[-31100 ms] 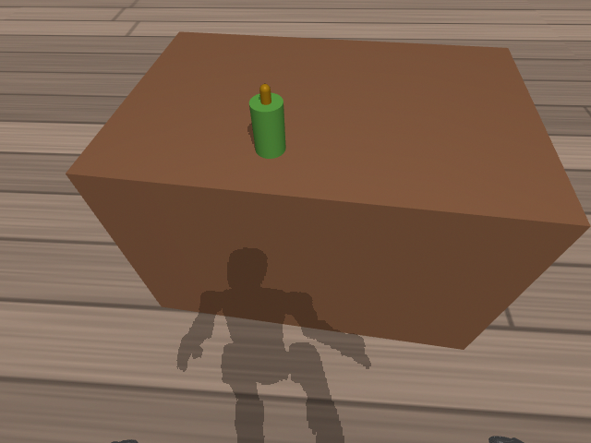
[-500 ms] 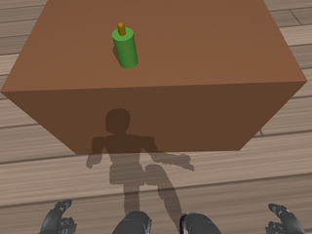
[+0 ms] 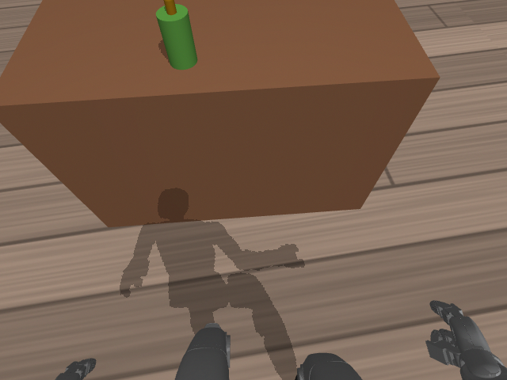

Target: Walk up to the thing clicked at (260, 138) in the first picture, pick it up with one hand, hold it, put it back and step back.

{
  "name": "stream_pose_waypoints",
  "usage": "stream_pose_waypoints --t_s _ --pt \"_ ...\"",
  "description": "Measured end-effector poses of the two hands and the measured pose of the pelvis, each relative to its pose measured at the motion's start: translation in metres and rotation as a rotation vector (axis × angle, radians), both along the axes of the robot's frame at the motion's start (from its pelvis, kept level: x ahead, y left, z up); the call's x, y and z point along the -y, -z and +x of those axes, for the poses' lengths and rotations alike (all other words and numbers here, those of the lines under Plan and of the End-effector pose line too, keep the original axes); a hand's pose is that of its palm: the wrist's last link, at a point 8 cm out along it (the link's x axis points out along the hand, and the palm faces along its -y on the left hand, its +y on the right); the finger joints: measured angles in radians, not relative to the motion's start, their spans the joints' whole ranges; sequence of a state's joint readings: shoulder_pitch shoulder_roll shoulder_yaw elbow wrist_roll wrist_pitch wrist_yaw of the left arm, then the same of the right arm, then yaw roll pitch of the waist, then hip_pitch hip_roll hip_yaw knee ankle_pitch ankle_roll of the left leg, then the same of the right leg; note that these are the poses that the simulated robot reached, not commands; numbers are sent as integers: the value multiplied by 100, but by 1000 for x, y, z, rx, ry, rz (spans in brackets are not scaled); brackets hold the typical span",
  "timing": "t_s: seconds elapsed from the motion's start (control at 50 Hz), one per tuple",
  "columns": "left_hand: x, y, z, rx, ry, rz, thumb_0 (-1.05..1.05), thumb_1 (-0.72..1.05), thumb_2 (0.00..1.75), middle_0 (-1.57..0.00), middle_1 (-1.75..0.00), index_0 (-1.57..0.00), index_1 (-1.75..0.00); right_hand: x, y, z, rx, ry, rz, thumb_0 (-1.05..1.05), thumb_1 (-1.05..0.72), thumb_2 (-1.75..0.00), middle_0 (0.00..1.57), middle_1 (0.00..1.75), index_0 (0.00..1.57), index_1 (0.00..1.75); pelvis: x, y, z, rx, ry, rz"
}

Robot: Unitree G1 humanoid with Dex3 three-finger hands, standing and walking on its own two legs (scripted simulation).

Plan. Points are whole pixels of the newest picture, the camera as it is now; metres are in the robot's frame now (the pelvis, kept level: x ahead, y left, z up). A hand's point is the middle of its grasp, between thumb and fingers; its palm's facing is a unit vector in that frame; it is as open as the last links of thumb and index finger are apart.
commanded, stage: step back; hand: left
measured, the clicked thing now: (176, 30) +0.83 +0.21 +0.04
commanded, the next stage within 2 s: stand in 1.94 s
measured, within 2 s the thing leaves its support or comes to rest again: neither
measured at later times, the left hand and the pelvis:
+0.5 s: hand out of the picture -0.04 +0.24 -0.13, palm faces +0.07 -0.93 -0.35, open 7.4 cm; pelvis -0.15 -0.03 +0.02, yaw +4 degrees
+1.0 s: hand out of the picture -0.25 +0.22 -0.12, palm faces +0.10 -0.88 -0.46, open 7.4 cm; pelvis -0.30 -0.08 +0.01, yaw +7 degrees
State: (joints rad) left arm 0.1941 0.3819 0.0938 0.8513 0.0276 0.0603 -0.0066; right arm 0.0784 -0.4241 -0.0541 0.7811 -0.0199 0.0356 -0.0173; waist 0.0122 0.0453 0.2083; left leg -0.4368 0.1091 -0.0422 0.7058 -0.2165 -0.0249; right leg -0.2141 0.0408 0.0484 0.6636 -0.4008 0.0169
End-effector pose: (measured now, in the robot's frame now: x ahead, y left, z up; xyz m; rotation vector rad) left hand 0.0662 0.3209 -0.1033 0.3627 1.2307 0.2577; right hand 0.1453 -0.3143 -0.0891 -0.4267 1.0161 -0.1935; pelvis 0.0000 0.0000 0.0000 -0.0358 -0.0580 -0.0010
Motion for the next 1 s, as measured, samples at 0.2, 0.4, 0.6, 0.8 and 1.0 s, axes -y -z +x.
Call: stream_pose_waypoints --t_s 0.2,0.4,0.6,0.8,1.0 --pt "23 -33 -47 61 2 28 1 90 89 -20 -30 -21 -30 15 8 -94 -117 40 39 0 -91 -89 20 30 20 30 14 -17 -51 -41 -35 71" --pt "19 -8 -76 175 -24 -11 1 90 89 -20 -30 -20 -30 -1 8 -180 -224 -20 13 0 -91 -89 20 30 20 30 17 -7 -120 -8 -95 58" --pt "51 0 -176 46 -23 -48 1 90 89 -20 -30 -20 -30 33 -17 -195 -69 -34 -25 0 -90 -89 21 30 20 30 44 -14 -181 -32 -38 24" --pt "86 -16 -285 -26 -51 13 1 90 89 -20 -30 -21 -30 71 4 -244 -46 -10 38 0 -91 -89 20 30 20 30 78 -10 -248 -23 -20 64" --pt "66 -25 -326 84 -74 71 1 90 89 -20 -31 -21 -30 62 26 -336 -200 -57 47 0 -91 -90 20 30 20 30 76 -5 -303 -41 -125 42"
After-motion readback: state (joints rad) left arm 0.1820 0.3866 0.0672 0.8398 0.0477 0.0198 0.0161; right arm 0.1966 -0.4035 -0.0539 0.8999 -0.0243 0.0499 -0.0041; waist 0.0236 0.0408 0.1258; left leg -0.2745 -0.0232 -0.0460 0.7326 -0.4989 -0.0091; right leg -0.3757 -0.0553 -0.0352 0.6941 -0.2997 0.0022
